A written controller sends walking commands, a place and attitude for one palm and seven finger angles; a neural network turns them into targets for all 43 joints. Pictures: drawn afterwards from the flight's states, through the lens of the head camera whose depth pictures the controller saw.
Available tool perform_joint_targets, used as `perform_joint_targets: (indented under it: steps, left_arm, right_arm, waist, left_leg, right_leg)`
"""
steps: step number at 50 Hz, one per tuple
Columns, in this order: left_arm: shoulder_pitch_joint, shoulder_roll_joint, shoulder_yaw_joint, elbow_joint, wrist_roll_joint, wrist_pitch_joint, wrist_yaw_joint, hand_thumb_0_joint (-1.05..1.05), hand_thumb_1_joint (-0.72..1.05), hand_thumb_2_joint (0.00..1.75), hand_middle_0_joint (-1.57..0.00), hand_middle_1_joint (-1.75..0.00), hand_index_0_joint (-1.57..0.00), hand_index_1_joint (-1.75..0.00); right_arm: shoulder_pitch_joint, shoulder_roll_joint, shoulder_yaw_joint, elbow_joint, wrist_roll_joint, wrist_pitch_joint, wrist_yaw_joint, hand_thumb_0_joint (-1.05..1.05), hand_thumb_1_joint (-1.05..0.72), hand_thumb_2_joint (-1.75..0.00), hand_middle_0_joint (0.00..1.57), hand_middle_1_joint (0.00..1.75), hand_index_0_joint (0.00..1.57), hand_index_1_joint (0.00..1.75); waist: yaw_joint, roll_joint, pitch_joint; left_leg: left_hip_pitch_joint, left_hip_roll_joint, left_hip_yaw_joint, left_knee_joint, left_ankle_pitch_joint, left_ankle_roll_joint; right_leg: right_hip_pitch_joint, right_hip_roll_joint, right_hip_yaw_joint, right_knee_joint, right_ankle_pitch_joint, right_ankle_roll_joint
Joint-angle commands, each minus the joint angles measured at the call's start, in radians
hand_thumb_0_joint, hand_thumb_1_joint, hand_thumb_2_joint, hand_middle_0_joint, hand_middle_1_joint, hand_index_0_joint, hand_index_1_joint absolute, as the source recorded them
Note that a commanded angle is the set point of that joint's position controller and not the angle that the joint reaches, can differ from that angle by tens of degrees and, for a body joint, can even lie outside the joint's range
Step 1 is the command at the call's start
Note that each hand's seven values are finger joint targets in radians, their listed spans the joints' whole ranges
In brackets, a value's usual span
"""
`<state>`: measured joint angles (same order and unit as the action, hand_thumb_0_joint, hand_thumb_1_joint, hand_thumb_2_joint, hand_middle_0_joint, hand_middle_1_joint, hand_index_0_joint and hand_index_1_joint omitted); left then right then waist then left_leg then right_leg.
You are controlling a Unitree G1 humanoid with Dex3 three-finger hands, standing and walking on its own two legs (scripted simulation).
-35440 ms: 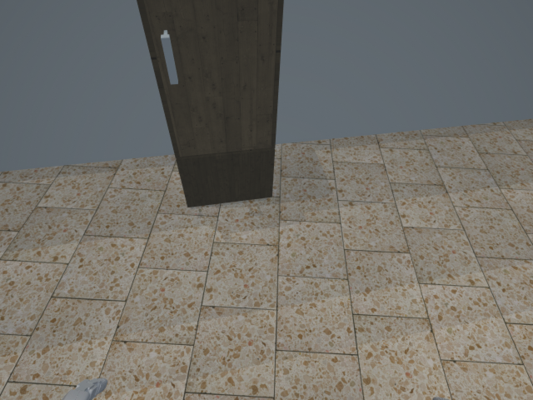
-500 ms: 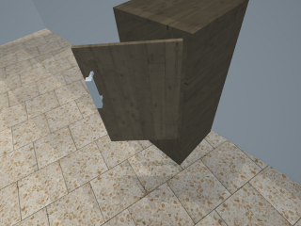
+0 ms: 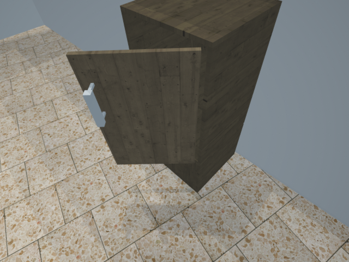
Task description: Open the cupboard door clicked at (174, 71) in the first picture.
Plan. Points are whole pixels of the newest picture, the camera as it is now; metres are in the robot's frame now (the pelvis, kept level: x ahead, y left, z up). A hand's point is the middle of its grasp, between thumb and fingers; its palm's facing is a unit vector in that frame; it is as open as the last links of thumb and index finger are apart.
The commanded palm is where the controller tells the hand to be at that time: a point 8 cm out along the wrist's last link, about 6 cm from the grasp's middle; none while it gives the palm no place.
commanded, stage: look again from close up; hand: left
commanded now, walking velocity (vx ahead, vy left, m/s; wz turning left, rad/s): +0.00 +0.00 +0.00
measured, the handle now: (96, 105) +0.58 +0.30 +0.00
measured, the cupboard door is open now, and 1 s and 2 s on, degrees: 44 44 44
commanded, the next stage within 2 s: shuffle to correct the standing spot in 0.10 s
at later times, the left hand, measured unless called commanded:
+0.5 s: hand out of the picture +0.01 +0.19 -0.18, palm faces +0.10 -0.97 -0.21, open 7.4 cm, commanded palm none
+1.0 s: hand out of the picture +0.12 +0.20 -0.17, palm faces +0.02 -0.97 -0.23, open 7.3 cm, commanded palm none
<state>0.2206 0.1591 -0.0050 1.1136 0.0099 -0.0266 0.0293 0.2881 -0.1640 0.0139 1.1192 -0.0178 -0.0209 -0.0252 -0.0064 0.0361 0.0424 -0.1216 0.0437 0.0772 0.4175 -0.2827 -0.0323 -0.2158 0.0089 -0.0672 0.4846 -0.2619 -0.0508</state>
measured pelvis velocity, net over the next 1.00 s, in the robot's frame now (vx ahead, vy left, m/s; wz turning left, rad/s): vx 0.05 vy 0.02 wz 0.01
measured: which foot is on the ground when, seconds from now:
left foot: down 0.00-1.00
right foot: down 0.00-0.56, up 0.58-0.80, down 0.82-1.00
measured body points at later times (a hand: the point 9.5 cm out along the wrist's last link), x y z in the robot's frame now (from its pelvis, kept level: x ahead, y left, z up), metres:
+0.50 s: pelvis +0.01 +0.01 +0.00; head +0.03 +0.01 +0.45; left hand +0.00 +0.24 -0.16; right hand +0.01 -0.22 -0.17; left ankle -0.02 +0.13 -0.74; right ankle +0.00 -0.08 -0.74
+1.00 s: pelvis +0.05 +0.02 -0.01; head +0.09 +0.00 +0.44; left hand +0.12 +0.25 -0.15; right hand +0.04 -0.18 -0.17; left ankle -0.01 +0.13 -0.74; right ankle +0.05 -0.07 -0.74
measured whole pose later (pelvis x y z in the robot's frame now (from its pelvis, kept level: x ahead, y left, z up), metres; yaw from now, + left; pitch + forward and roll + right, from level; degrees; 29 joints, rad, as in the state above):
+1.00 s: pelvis +0.05 +0.02 -0.01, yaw +1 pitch +0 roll +1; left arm 0.16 0.15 0.01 1.05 0.01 -0.02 0.04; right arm 0.28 -0.12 -0.01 1.11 -0.02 -0.01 -0.04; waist -0.02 0.01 0.06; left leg -0.12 0.01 0.11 0.46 -0.34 0.00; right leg -0.28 -0.02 -0.07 0.56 -0.30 -0.04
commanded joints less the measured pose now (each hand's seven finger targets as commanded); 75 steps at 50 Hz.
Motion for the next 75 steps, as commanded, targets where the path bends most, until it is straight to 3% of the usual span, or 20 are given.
perform_joint_targets:
  steps: [1, 13, 20, 23, 25, 26, 28, 29, 31, 33, 38, 40, 42, 43, 44, 45, 50, 58, 64, 75]
  left_arm:
    - [0.059, 0.118, 0.024, -0.03, -0.001, -0.01, 0.004, 0.0, 0.9, 0.9, -0.2, -0.3, -0.2, -0.3]
    - [0.079, 0.128, 0.035, -0.031, 0.005, -0.013, 0.006, 0.0, 0.9, 0.9, -0.2, -0.3, -0.2, -0.3]
    - [0.117, 0.17, 0.072, -0.052, 0.014, 0.0, 0.01, 0.0, 0.9, 0.9, -0.2, -0.3, -0.2, -0.3]
    - [0.108, 0.17, 0.085, -0.068, 0.018, 0.003, 0.012, 0.0, 0.9, 0.9, -0.2, -0.3, -0.2, -0.3]
    - [0.067, 0.156, 0.085, -0.084, 0.014, 0.011, 0.009, 0.0, 0.9, 0.9, -0.2, -0.3, -0.2, -0.3]
    - [0.052, 0.132, 0.08, -0.096, 0.013, 0.017, 0.006, 0.0, 0.9, 0.9, -0.2, -0.3, -0.2, -0.3]
    - [0.015, 0.061, 0.067, -0.133, 0.023, 0.028, -0.001, 0.0, 0.9, 0.9, -0.2, -0.3, -0.2, -0.3]
    - [-0.019, 0.061, 0.061, -0.143, 0.028, 0.032, 0.0, 0.0, 0.9, 0.9, -0.2, -0.3, -0.2, -0.3]
    - [-0.008, 0.045, 0.055, -0.133, 0.024, 0.027, -0.008, 0.0, 0.9, 0.9, -0.2, -0.3, -0.2, -0.3]
    - [0.019, 0.015, 0.044, -0.113, 0.02, 0.019, -0.015, 0.0, 0.9, 0.9, -0.2, -0.3, -0.2, -0.3]
    - [0.039, 0.019, 0.035, -0.092, 0.003, 0.011, -0.005, 0.0, 0.9, 0.9, -0.2, -0.3, -0.2, -0.3]
    - [0.099, 0.055, 0.042, -0.065, 0.003, 0.001, 0.001, 0.0, 0.9, 0.9, -0.2, -0.3, -0.2, -0.3]
    - [0.115, 0.115, 0.043, -0.053, 0.0, -0.004, 0.009, 0.0, 0.9, 0.9, -0.2, -0.3, -0.2, -0.3]
    - [0.097, 0.121, 0.039, -0.059, -0.001, -0.002, 0.01, 0.0, 0.9, 0.9, -0.2, -0.3, -0.2, -0.3]
    - [0.091, 0.122, 0.043, -0.062, 0.0, -0.002, 0.015, 0.0, 0.9, 0.9, -0.2, -0.3, -0.2, -0.3]
    - [0.08, 0.11, 0.043, -0.066, 0.0, 0.0, 0.018, 0.0, 0.9, 0.9, -0.2, -0.3, -0.2, -0.3]
    - [0.033, 0.113, 0.051, -0.102, 0.002, 0.012, 0.023, 0.0, 0.9, 0.9, -0.2, -0.3, -0.2, -0.3]
    - [-0.007, 0.124, 0.05, -0.118, 0.009, 0.022, 0.018, 0.0, 0.9, 0.9, -0.2, -0.3, -0.2, -0.3]
    - [-0.006, 0.112, 0.037, -0.108, 0.004, 0.016, 0.008, 0.0, 0.9, 0.9, -0.2, -0.3, -0.2, -0.3]
    - [0.062, 0.098, 0.026, -0.058, 0.003, 0.01, 0.003, 0.0, 0.9, 0.9, -0.2, -0.3, -0.2, -0.3]
  right_arm:
    - [0.073, -0.066, -0.015, -0.022, 0.0, -0.008, -0.009, 0.0, -0.9, -0.9, 0.2, 0.3, 0.2, 0.3]
    - [0.077, -0.065, -0.023, -0.017, 0.0, -0.002, -0.008, 0.0, -0.9, -0.9, 0.2, 0.3, 0.2, 0.3]
    - [0.058, -0.056, -0.033, -0.056, -0.003, 0.018, 0.003, 0.0, -0.9, -0.9, 0.2, 0.3, 0.2, 0.3]
    - [0.078, -0.05, -0.038, -0.065, -0.002, 0.013, 0.005, 0.0, -0.9, -0.9, 0.2, 0.3, 0.2, 0.3]
    - [0.146, -0.047, -0.037, -0.048, -0.002, 0.006, 0.007, 0.0, -0.9, -0.9, 0.2, 0.3, 0.2, 0.3]
    - [0.177, -0.068, -0.04, -0.042, -0.007, 0.002, 0.006, 0.0, -0.9, -0.9, 0.2, 0.3, 0.2, 0.3]
    - [0.204, -0.139, -0.056, -0.059, -0.017, 0.008, 0.001, 0.0, -0.9, -0.9, 0.2, 0.3, 0.2, 0.3]
    - [0.207, -0.133, -0.054, -0.063, -0.015, 0.008, 0.0, 0.0, -0.9, -0.9, 0.2, 0.3, 0.2, 0.3]
    - [0.167, -0.096, -0.042, -0.082, -0.014, -0.006, -0.007, 0.0, -0.9, -0.9, 0.2, 0.3, 0.2, 0.3]
    - [0.126, -0.081, -0.034, -0.087, -0.017, -0.021, -0.012, 0.0, -0.9, -0.9, 0.2, 0.3, 0.2, 0.3]
    - [0.111, -0.096, -0.034, -0.059, -0.011, -0.031, -0.027, 0.0, -0.9, -0.9, 0.2, 0.3, 0.2, 0.3]
    - [0.108, -0.081, -0.037, -0.05, 0.001, -0.027, -0.027, 0.0, -0.9, -0.9, 0.2, 0.3, 0.2, 0.3]
    - [0.113, -0.042, -0.037, -0.057, 0.011, -0.018, -0.025, 0.0, -0.9, -0.9, 0.2, 0.3, 0.2, 0.3]
    - [0.114, -0.026, -0.038, -0.052, 0.01, -0.012, -0.022, 0.0, -0.9, -0.9, 0.2, 0.3, 0.2, 0.3]
    - [0.118, -0.021, -0.041, -0.04, 0.011, -0.003, -0.023, 0.0, -0.9, -0.9, 0.2, 0.3, 0.2, 0.3]
    - [0.124, -0.028, -0.046, -0.035, 0.011, 0.0, -0.023, 0.0, -0.9, -0.9, 0.2, 0.3, 0.2, 0.3]
    - [0.095, -0.041, -0.052, -0.032, 0.003, 0.005, -0.026, 0.0, -0.9, -0.9, 0.2, 0.3, 0.2, 0.3]
    - [0.056, -0.025, -0.052, -0.059, 0.002, 0.026, -0.016, 0.0, -0.9, -0.9, 0.2, 0.3, 0.2, 0.3]
    - [0.038, -0.049, -0.041, -0.054, 0.0, 0.009, -0.01, 0.0, -0.9, -0.9, 0.2, 0.3, 0.2, 0.3]
    - [0.1, -0.044, -0.025, -0.014, -0.002, 0.006, -0.002, 0.0, -0.9, -0.9, 0.2, 0.3, 0.2, 0.3]
  waist:
    - [0.002, -0.053, -0.008]
    - [0.012, -0.063, -0.005]
    - [0.039, -0.145, 0.062]
    - [0.029, -0.135, 0.038]
    - [-0.005, -0.106, 0.013]
    - [-0.015, -0.027, 0.012]
    - [-0.027, 0.214, 0.042]
    - [-0.041, 0.217, 0.079]
    - [-0.017, 0.089, 0.084]
    - [0.009, -0.011, 0.054]
    - [0.015, 0.038, -0.021]
    - [0.034, -0.008, -0.061]
    - [0.014, -0.087, -0.085]
    - [0.008, -0.072, -0.058]
    - [0.002, -0.161, -0.072]
    - [0.001, -0.185, -0.08]
    - [0.008, -0.039, -0.087]
    - [-0.003, -0.091, -0.043]
    - [0.008, -0.006, 0.005]
    - [0.009, -0.068, 0.058]
  left_leg:
    - [-0.05, 0.06, -0.052, -0.058, 0.14, 0.043]
    - [-0.057, 0.045, -0.029, -0.029, 0.068, 0.037]
    - [-0.218, 0.014, -0.011, 0.171, -0.124, 0.029]
    - [-0.188, 0.016, -0.014, 0.137, -0.109, 0.03]
    - [-0.043, 0.01, -0.009, 0.002, -0.009, 0.038]
    - [0.005, 0.048, -0.049, -0.048, 0.024, 0.055]
    - [0.008, 0.228, -0.257, -0.172, -0.007, 0.176]
    - [-0.005, 0.259, -0.327, -0.221, -0.027, 0.23]
    - [-0.019, 0.259, -0.316, -0.205, 0.102, 0.262]
    - [-0.016, 0.245, -0.247, -0.172, 0.324, 0.253]
    - [0.043, 0.192, -0.122, -0.04, 0.715, 0.183]
    - [-0.001, 0.135, -0.081, 0.035, 0.601, 0.108]
    - [-0.122, 0.06, -0.045, 0.027, 0.228, 0.052]
    - [-0.126, 0.04, -0.046, -0.001, 0.18, 0.044]
    - [-0.101, 0.048, -0.04, 0.016, 0.184, 0.038]
    - [-0.075, 0.053, -0.035, 0.018, 0.208, 0.037]
    - [-0.001, 0.082, -0.039, 0.025, 0.447, 0.046]
    - [-0.021, 0.053, -0.029, 0.015, 0.098, 0.036]
    - [-0.056, 0.077, -0.069, -0.071, 0.089, 0.052]
    - [-0.101, 0.056, -0.066, -0.123, -0.039, 0.059]
  right_leg:
    - [0.046, -0.134, 0.133, -0.103, 0.256, -0.006]
    - [0.061, -0.153, 0.17, -0.124, 0.211, -0.021]
    - [0.047, -0.309, 0.347, -0.24, 0.033, -0.128]
    - [0.029, -0.322, 0.31, -0.188, 0.084, -0.138]
    - [-0.073, -0.253, 0.211, -0.099, 0.021, -0.09]
    - [-0.126, -0.181, 0.137, -0.018, -0.065, -0.057]
    - [-0.264, -0.028, -0.054, 0.245, -0.276, 0.01]
    - [-0.337, -0.029, -0.03, 0.4, -0.34, 0.006]
    - [-0.361, -0.076, 0.026, 0.517, -0.272, -0.002]
    - [-0.305, -0.089, 0.027, 0.467, -0.211, 0.014]
    - [-0.094, -0.069, 0.013, 0.086, -0.054, 0.037]
    - [0.05, -0.094, 0.06, -0.057, 0.244, 0.03]
    - [0.156, -0.238, 0.189, 0.026, 0.698, -0.032]
    - [0.142, -0.252, 0.172, 0.037, 0.778, -0.041]
    - [0.136, -0.229, 0.169, 0.046, 0.787, -0.042]
    - [0.117, -0.218, 0.154, 0.045, 0.77, -0.04]
    - [0.06, -0.172, 0.125, 0.066, 0.605, -0.012]
    - [-0.018, -0.198, 0.191, -0.08, 0.279, -0.038]
    - [-0.016, -0.136, 0.152, -0.12, 0.128, -0.005]
    - [-0.026, -0.123, 0.158, -0.204, -0.084, 0.006]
